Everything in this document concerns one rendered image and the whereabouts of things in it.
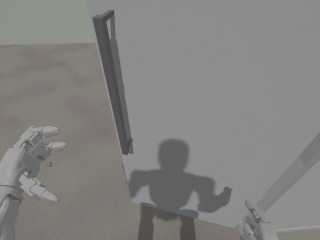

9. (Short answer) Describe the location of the fridge door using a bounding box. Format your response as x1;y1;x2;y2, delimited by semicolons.
86;0;320;228

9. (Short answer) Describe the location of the left robot hand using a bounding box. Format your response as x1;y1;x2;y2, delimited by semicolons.
0;126;68;205

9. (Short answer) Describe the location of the right robot hand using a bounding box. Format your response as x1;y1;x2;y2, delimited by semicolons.
240;199;279;240

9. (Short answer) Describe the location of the handle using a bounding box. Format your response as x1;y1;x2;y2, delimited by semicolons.
92;9;133;155

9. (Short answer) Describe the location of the robot left forearm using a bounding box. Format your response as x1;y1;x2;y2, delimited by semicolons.
0;185;24;240

